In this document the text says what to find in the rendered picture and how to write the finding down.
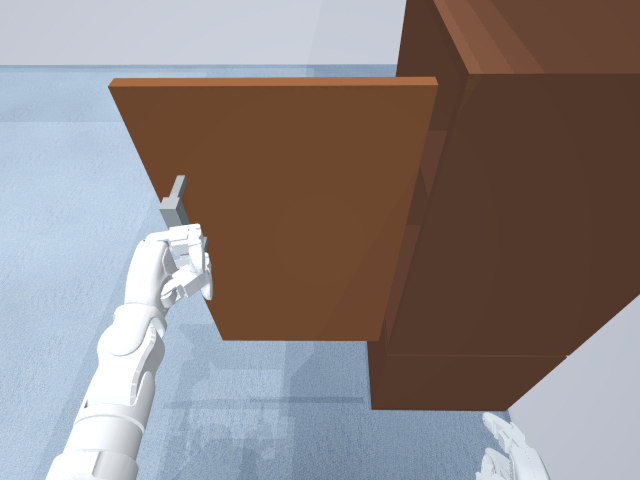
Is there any robot right hand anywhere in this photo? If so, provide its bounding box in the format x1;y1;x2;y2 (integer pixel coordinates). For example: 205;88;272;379
476;412;551;480

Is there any cupboard door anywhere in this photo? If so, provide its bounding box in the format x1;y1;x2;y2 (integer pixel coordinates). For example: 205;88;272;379
108;77;438;341

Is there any left robot forearm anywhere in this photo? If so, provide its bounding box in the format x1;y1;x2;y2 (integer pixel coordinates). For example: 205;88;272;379
45;303;167;480

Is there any robot left hand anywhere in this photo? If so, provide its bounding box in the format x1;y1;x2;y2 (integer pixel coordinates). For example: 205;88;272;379
124;224;213;317

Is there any handle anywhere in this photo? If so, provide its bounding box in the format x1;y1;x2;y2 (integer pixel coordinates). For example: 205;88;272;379
159;175;209;256

